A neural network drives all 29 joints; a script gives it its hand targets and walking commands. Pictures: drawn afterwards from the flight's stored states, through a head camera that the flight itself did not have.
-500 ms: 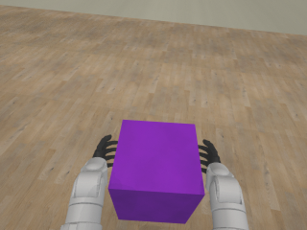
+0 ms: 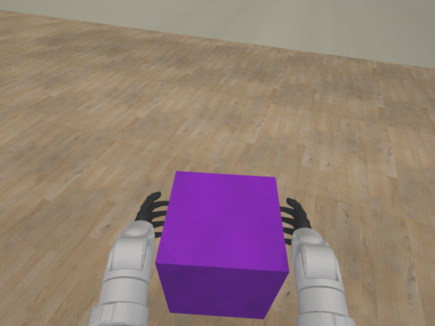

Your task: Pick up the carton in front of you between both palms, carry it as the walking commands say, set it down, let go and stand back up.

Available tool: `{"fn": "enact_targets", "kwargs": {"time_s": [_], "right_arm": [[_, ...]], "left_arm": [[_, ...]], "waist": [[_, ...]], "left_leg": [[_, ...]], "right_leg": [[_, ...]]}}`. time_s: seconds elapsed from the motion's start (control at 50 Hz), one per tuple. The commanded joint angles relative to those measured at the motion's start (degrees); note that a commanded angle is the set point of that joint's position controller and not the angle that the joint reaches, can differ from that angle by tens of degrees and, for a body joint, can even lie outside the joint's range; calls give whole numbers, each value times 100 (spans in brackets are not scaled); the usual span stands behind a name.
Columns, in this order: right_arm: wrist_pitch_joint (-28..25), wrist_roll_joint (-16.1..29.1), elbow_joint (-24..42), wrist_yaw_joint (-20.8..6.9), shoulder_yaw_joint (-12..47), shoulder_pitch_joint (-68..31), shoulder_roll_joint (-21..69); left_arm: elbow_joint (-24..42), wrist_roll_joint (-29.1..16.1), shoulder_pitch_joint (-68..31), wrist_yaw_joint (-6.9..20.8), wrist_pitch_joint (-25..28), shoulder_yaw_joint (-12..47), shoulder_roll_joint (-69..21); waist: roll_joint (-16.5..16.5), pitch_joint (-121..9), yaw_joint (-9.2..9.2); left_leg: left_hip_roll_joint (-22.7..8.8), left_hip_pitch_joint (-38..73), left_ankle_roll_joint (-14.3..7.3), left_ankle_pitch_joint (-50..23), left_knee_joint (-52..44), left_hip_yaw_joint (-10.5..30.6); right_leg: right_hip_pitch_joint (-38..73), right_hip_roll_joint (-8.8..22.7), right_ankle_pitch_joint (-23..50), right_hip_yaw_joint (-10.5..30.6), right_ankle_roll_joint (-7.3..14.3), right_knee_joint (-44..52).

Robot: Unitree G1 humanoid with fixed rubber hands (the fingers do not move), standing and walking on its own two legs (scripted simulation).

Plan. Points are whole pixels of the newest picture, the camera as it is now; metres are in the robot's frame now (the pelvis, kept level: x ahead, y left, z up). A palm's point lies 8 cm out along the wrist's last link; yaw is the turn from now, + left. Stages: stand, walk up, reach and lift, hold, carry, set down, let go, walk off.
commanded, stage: hold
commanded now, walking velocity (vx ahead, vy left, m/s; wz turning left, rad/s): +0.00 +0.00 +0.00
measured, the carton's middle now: (221, 247) +0.30 +0.00 -0.04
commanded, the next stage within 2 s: set down in 0.16 s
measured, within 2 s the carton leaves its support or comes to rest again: neither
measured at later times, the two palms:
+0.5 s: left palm (166, 216) +0.33 +0.12 +0.01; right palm (307, 229) +0.32 -0.18 +0.01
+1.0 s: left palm (178, 239) +0.40 +0.12 -0.19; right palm (286, 252) +0.37 -0.18 -0.18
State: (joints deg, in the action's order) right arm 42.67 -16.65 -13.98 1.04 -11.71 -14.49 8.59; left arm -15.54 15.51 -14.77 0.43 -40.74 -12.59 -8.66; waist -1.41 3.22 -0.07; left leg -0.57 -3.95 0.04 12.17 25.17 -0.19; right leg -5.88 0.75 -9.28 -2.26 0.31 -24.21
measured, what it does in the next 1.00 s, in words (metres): lowers itself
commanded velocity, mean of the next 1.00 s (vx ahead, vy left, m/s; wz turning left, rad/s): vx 0.00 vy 0.00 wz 0.00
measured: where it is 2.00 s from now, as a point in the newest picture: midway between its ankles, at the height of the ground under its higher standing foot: outside the picture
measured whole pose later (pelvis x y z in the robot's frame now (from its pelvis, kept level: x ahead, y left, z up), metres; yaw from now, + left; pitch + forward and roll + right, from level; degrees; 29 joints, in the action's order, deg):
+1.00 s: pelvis -0.02 +0.02 -0.12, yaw -1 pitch +34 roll +0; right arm 12.3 -12.6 -30.5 0.3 -26.3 -37.1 5.6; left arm -32.5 10.9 -38.1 -4.3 -11.7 -19.5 -6.5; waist -1.8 -6.5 -3.5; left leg 4.0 -76.1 -0.6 24.2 66.8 2.2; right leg -77.9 -0.4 -20.2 3.1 -2.2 -64.5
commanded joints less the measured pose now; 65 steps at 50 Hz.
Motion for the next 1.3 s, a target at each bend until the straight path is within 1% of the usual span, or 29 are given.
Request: {"fn": "enact_targets", "kwargs": {"time_s": [0.0,0.1,0.16,0.18,0.2,0.24,0.26,0.34,0.38,0.42,0.48,0.52,0.58,0.66,0.7,0.74,0.78,0.8,0.82,0.84,0.86,0.88,0.92,0.94,1.0,1.04,1.1,1.18,1.28], "right_arm": [[-332,1617,370,-1581,3186,-3174,5629],[-343,1668,172,-1700,3130,-3383,5756],[-345,1658,52,-1713,3047,-3463,5775],[-347,1667,-11,-1709,3019,-3533,5818],[-355,1658,-100,-1694,2956,-3588,5848],[-388,1590,-365,-1675,2752,-3754,5873],[-420,1529,-527,-1668,2604,-3855,5861],[-635,1120,-1319,-1572,1794,-4178,5735],[-765,805,-1599,-1468,1324,-4287,5485],[-927,478,-1799,-1334,869,-4293,5145],[-1313,73,-1955,-1168,343,-4131,4563],[-1702,-33,-1921,-1113,262,-4048,4240],[-2380,7,-1826,-1089,501,-4066,4146],[-3198,312,-1797,-1116,1322,-4261,4519],[-3492,541,-1681,-1138,1726,-4439,4639],[-3676,765,-1404,-1133,2094,-4595,4628],[-3734,946,-1137,-1116,2345,-4723,4554],[-3719,1023,-1048,-1120,2424,-4805,4511],[-3680,1068,-1020,-1142,2469,-4881,4470],[-3627,1093,-1058,-1172,2466,-4927,4458],[-3561,1104,-1138,-1208,2417,-5002,4474],[-3479,1077,-1238,-1246,2324,-5038,4498],[-3282,947,-1488,-1323,2034,-5128,4548],[-3178,884,-1615,-1357,1895,-5213,4591],[-2897,711,-1966,-1439,1482,-5495,4720],[-2767,634,-2131,-1465,1279,-5694,4781],[-2675,627,-2220,-1459,1144,-6038,4854],[-2670,792,-2137,-1352,1269,-6525,4939],[-2681,1104,-1876,-1128,1583,-7158,4933]], "left_arm": [[240,-1443,-3020,1501,276,2983,-5490],[111,-1411,-3266,1595,315,2859,-5587],[52,-1409,-3456,1645,327,2807,-5596],[-1,-1372,-3522,1662,337,2748,-5546],[-78,-1335,-3612,1682,354,2678,-5492],[-310,-1225,-3824,1725,403,2487,-5427],[-458,-1155,-3941,1743,439,2375,-5415],[-1245,-750,-4364,1741,669,1732,-5281],[-1589,-454,-4464,1655,829,1309,-5129],[-1849,-144,-4455,1518,1011,880,-4890],[-2066,235,-4236,1285,1365,363,-4430],[-2098,331,-4084,1177,1717,244,-4186],[-2080,235,-4012,1084,2369,473,-4136],[-1974,-212,-4247,929,3161,1405,-4572],[-1746,-462,-4485,832,3431,1913,-4735],[-1470,-709,-4627,708,3599,2443,-4818],[-1209,-928,-4740,574,3660,2838,-4825],[-1155,-977,-4789,510,3645,2929,-4815],[-1168,-1002,-4847,465,3596,2976,-4852],[-1181,-996,-4904,432,3532,2978,-4899],[-1183,-991,-4998,420,3462,2953,-4936],[-1239,-976,-5090,440,3371,2926,-4957],[-1414,-930,-5322,540,3168,2796,-5009],[-1540,-886,-5434,598,3070,2680,-5028],[-1913,-776,-5778,766,2815,2284,-5020],[-2125,-718,-5989,854,2707,2046,-4982],[-2353,-664,-6289,945,2648,1768,-4867],[-2503,-722,-6690,987,2689,1684,-4727],[-2502,-921,-7243,978,2729,1816,-4515]], "waist": [[187,-1329,71],[270,-1376,79],[336,-1368,34],[339,-1339,73],[396,-1320,69],[401,-1227,79],[354,-1164,71],[290,-1003,-47],[200,-876,-102],[142,-778,-150],[123,-841,-189],[139,-1125,-187],[136,-1862,-175],[58,-3440,-242],[31,-4503,-300],[6,-5656,-372],[22,-6526,-437],[47,-6721,-441],[-6,-6786,-450],[-97,-6740,-437],[-160,-6684,-417],[-170,-6506,-462],[-248,-6140,-561],[-287,-5940,-575],[-360,-5550,-624],[-360,-5513,-633],[-290,-5688,-597],[-127,-6157,-528],[45,-6891,-476]], "left_leg": [[408,-748,-235,487,-666,521],[486,-720,-243,538,-532,466],[506,-783,-234,553,-469,474],[519,-808,-239,559,-443,461],[518,-846,-244,589,-406,464],[524,-967,-256,698,-339,451],[530,-1030,-261,756,-305,439],[532,-1331,-281,940,-110,447],[525,-1581,-292,972,-5,465],[534,-1875,-304,905,139,473],[566,-2290,-294,559,396,470],[617,-2567,-249,185,662,443],[702,-2951,-173,-364,1075,401],[787,-3338,-17,-1138,1760,408],[817,-3469,79,-1650,2167,447],[831,-3533,147,-2259,2559,499],[826,-3467,210,-2716,2912,530],[809,-3330,223,-2900,3071,552],[792,-3167,242,-3002,3198,566],[784,-3102,272,-2935,3291,555],[801,-3308,304,-2517,3354,507],[832,-3632,300,-2035,3383,473],[887,-4254,275,-1127,3442,430],[895,-4508,259,-738,3470,412],[919,-5194,221,-12,3645,343],[950,-5582,191,144,3835,285],[1006,-6131,154,125,4192,201],[1088,-6773,116,54,4691,74],[1169,-7400,99,118,5303,-71]], "right_leg": [[890,-448,-556,640,29,390],[836,-303,-985,819,1,555],[868,-230,-1192,917,10,620],[854,-202,-1262,949,0,632],[868,-178,-1374,987,-1,647],[815,-149,-1593,1026,-2,639],[742,-140,-1670,1033,-1,612],[531,-156,-1738,1013,18,408],[426,-194,-1566,963,25,240],[243,-253,-1243,894,33,19],[-167,-388,-319,739,35,-446],[-479,-452,332,695,10,-769],[-874,-549,1110,656,-27,-1279],[-1362,-664,1911,561,-50,-2120],[-1554,-711,2386,524,-57,-2584],[-1746,-742,2847,497,-61,-3009],[-2191,-790,2928,444,-78,-3333],[-2710,-827,2745,383,-117,-3434],[-3327,-868,2411,297,-158,-3502],[-3873,-906,2022,214,-177,-3566],[-4107,-919,1661,187,-160,-3631],[-4251,-924,1400,155,-157,-3702],[-4582,-915,873,118,-147,-3847],[-4797,-911,599,100,-142,-3912],[-5254,-902,77,78,-119,-4101],[-5463,-897,-23,72,-117,-4256],[-5693,-904,65,74,-148,-4550],[-5812,-929,309,67,-230,-4974],[-5809,-968,497,41,-332,-5516]]}}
